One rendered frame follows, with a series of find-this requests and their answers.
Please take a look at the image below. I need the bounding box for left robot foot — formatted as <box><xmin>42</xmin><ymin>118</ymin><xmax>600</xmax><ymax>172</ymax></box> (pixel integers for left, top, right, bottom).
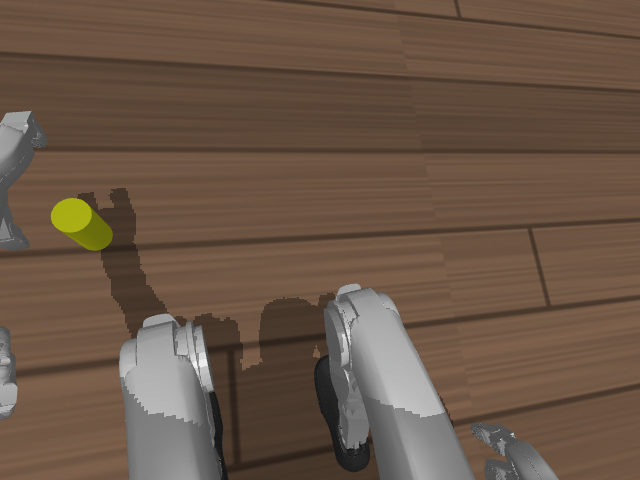
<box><xmin>209</xmin><ymin>391</ymin><xmax>228</xmax><ymax>480</ymax></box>

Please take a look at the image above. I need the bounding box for can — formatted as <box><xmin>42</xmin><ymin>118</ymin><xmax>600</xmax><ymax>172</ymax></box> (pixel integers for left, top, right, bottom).
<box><xmin>51</xmin><ymin>198</ymin><xmax>113</xmax><ymax>251</ymax></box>

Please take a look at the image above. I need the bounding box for left robot hand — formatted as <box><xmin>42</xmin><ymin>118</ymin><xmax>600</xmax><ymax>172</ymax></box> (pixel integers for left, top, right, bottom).
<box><xmin>0</xmin><ymin>111</ymin><xmax>48</xmax><ymax>250</ymax></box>

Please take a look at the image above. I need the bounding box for right robot hand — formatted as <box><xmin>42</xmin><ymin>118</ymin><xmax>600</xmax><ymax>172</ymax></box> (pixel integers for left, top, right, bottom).
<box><xmin>471</xmin><ymin>423</ymin><xmax>559</xmax><ymax>480</ymax></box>

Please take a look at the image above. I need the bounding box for left robot arm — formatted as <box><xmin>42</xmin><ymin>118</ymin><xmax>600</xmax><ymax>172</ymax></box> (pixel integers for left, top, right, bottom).
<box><xmin>0</xmin><ymin>182</ymin><xmax>18</xmax><ymax>420</ymax></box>

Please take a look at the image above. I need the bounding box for right robot foot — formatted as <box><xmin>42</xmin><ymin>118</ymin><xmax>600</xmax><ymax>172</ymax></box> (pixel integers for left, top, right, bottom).
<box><xmin>314</xmin><ymin>355</ymin><xmax>370</xmax><ymax>472</ymax></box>

